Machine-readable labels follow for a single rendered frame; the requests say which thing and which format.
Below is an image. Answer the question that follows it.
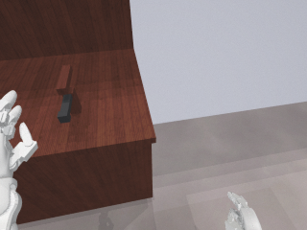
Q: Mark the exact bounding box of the tap lever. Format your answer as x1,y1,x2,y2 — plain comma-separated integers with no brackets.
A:
57,94,73,124

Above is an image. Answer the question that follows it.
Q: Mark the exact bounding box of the robot left forearm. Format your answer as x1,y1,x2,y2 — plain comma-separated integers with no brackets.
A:
0,176,22,230

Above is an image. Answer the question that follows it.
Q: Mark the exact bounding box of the robot left hand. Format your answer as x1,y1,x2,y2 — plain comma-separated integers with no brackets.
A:
0,90,38,177

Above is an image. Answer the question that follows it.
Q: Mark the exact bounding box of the robot right hand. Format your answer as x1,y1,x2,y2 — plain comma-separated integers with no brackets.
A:
224,192,262,230

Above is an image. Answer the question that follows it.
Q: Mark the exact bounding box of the counter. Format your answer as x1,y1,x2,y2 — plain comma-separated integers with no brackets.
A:
0,0,156,225

